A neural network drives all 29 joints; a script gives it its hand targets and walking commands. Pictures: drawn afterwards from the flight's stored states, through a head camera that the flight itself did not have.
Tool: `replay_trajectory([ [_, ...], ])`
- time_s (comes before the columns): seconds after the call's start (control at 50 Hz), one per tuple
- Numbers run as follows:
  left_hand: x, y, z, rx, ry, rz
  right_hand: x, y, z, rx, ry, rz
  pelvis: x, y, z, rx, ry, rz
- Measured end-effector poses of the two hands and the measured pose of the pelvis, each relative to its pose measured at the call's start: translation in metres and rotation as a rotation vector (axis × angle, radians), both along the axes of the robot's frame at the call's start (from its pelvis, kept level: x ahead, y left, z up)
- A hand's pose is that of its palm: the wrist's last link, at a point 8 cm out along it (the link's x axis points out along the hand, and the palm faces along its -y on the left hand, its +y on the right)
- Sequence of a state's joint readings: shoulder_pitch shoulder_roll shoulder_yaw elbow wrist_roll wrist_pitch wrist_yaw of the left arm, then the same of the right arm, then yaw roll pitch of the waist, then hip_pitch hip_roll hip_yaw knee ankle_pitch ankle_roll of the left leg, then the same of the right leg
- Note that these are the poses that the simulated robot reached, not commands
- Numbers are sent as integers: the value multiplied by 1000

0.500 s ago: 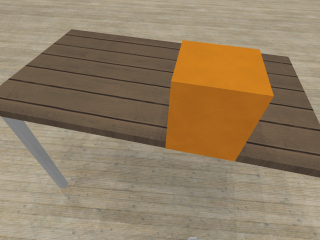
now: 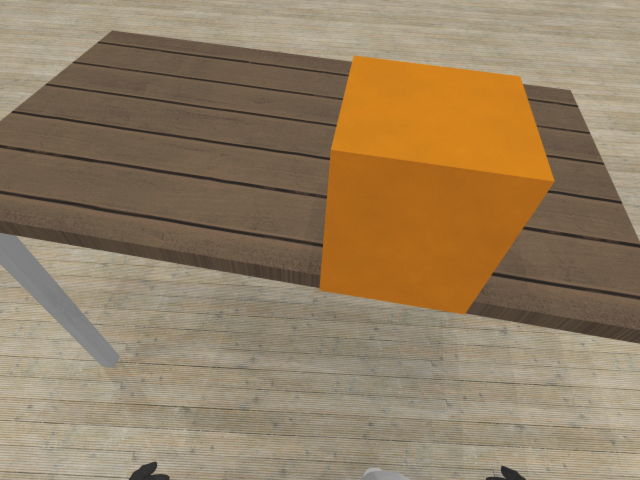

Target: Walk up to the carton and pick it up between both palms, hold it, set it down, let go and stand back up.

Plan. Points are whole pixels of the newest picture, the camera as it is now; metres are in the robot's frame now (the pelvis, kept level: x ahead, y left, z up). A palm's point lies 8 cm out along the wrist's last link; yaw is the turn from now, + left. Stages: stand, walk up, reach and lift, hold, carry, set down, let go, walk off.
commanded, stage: walk up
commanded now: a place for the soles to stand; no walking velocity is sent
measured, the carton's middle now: (412, 191) +0.47 -0.09 +0.11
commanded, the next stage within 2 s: none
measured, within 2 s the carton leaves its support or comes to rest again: neither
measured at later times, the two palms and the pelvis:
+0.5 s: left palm out of the picture +0.06 +0.22 -0.10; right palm out of the picture +0.04 -0.26 -0.11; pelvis -0.02 -0.02 +0.02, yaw -3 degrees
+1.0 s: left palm out of the picture +0.07 +0.25 -0.11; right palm out of the picture +0.00 -0.29 -0.13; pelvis -0.02 -0.02 +0.00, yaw -12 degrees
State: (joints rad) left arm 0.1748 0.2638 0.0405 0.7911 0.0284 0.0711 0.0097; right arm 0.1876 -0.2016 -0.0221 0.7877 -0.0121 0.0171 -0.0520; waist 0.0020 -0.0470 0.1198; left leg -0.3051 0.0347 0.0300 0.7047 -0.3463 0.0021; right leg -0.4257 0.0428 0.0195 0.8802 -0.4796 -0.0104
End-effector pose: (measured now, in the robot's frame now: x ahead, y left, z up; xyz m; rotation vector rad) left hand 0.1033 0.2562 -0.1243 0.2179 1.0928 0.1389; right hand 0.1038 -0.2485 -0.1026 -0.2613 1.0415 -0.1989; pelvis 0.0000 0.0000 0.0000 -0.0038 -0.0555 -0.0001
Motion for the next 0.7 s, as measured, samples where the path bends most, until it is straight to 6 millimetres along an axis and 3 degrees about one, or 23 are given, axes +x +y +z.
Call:
replay_trajectory([
  [0.1,-9,5,15,42,5,-8,7,-11,4,4,-36,19,-7,-6,5,-3,38,-19],
  [0.2,-31,-10,23,57,24,-18,5,-15,-11,59,-34,42,-16,-12,4,-27,33,-25],
  [0.28,-44,-23,27,38,47,-24,-11,-4,-15,118,-18,38,-15,-16,9,8,28,-33],
  [0.44,-41,-41,25,-16,12,-52,-47,-5,-15,120,50,24,-17,-18,14,17,13,-45],
  [0.58,-48,-32,17,-26,54,-76,-79,-16,-9,67,121,-24,-19,-11,16,12,17,-65],
  [0.7,-57,-16,12,-9,113,-89,-99,-13,-8,51,180,-54,-17,-3,17,12,26,-84],
])
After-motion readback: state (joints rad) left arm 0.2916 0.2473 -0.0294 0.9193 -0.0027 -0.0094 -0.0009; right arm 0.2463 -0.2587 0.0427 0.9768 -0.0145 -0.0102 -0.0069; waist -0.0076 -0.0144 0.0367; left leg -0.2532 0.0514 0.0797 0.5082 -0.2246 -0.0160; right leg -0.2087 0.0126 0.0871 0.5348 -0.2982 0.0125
